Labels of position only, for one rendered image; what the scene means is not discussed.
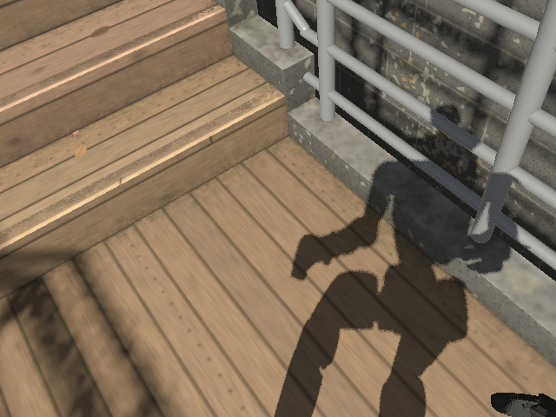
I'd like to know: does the robot right hand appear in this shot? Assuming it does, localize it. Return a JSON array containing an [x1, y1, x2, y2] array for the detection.
[[491, 393, 556, 417]]

